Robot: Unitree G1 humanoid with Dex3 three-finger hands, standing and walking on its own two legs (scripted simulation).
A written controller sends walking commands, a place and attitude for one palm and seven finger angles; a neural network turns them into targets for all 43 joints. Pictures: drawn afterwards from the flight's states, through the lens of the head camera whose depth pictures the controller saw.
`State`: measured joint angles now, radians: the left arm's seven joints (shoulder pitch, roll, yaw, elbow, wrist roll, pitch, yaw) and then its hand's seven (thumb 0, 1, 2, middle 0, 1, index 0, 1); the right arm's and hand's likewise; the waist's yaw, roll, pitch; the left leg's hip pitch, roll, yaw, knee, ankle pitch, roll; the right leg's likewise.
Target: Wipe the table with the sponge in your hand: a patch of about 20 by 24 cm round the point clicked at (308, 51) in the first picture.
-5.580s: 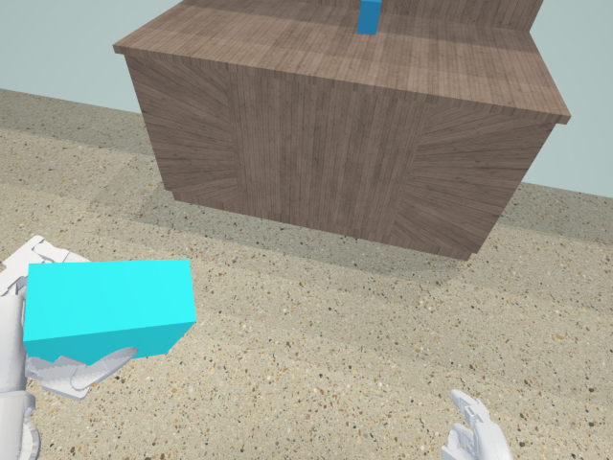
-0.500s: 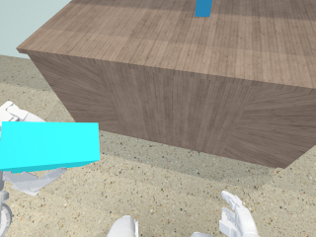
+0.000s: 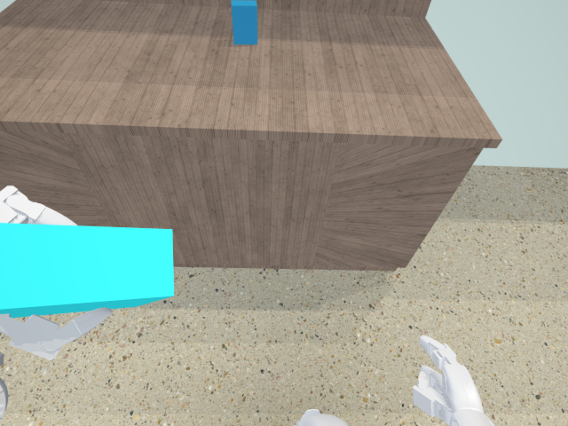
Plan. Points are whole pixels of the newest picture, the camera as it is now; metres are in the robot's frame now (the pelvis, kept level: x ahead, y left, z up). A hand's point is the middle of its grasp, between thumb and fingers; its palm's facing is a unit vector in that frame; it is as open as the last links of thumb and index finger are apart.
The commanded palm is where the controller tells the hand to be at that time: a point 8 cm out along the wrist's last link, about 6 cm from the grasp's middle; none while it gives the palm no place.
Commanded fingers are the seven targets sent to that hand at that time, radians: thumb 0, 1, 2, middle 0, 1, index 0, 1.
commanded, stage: turn to face it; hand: left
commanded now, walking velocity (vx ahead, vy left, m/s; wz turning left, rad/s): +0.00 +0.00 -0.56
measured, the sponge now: (109, 274) +0.23 +0.21 +0.16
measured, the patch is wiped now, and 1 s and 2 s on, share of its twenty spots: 0.00 0.00 0.00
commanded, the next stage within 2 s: take the last steps up to it in 0.44 s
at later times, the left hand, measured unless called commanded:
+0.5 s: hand (193, 284) +0.21 +0.11 +0.18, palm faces +0.08 -0.81 -0.58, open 10.6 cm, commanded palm +0.17 +0.18 +0.18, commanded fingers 0.00 0.10 1.30 -1.20 -1.60 -1.20 -1.60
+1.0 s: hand (175, 294) +0.21 +0.13 +0.17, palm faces +0.16 -0.85 -0.50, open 10.7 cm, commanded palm +0.16 +0.19 +0.18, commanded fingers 0.00 0.10 1.30 -1.20 -1.60 -1.20 -1.60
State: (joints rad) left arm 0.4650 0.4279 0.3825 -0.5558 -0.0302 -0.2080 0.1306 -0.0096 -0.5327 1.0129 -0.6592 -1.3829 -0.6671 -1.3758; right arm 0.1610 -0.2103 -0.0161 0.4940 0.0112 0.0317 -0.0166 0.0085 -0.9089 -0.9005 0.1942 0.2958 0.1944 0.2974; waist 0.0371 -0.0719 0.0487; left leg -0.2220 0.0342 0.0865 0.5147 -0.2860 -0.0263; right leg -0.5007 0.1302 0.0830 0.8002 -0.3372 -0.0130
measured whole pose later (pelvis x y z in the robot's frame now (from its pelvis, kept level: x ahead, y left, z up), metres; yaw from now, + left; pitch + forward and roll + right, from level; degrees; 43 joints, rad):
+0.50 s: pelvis -0.06 -0.05 +0.00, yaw -14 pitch +2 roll +1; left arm 0.61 0.49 0.46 -0.66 -0.04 -0.24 0.14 -0.01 -0.53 1.01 -0.66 -1.38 -0.67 -1.38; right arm 0.17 -0.27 -0.05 0.57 0.01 0.00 -0.03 0.01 -0.91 -0.90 0.19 0.30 0.19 0.30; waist -0.04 -0.03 0.11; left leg -0.33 0.03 0.05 0.69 -0.42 -0.04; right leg -0.41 0.07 0.03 0.53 -0.16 -0.07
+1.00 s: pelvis -0.06 -0.05 +0.01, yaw -13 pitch +1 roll +1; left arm 0.52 0.40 0.37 -0.48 0.00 -0.24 0.14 -0.01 -0.54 1.02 -0.66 -1.39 -0.66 -1.38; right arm 0.21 -0.20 -0.01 0.62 0.00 -0.03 -0.05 0.01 -0.91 -0.90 0.20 0.30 0.20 0.30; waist -0.02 -0.02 0.04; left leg -0.39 0.06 0.08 0.73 -0.36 0.00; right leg -0.26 -0.05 -0.08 0.48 -0.24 -0.01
